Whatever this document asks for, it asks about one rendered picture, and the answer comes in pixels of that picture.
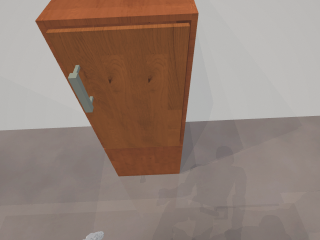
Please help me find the cupboard door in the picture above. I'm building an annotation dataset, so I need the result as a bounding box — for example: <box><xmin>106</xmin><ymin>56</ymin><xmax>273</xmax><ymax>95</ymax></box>
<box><xmin>46</xmin><ymin>23</ymin><xmax>190</xmax><ymax>149</ymax></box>

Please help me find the handle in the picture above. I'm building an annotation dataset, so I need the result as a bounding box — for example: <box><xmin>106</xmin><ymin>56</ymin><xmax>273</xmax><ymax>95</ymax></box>
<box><xmin>68</xmin><ymin>65</ymin><xmax>94</xmax><ymax>113</ymax></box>

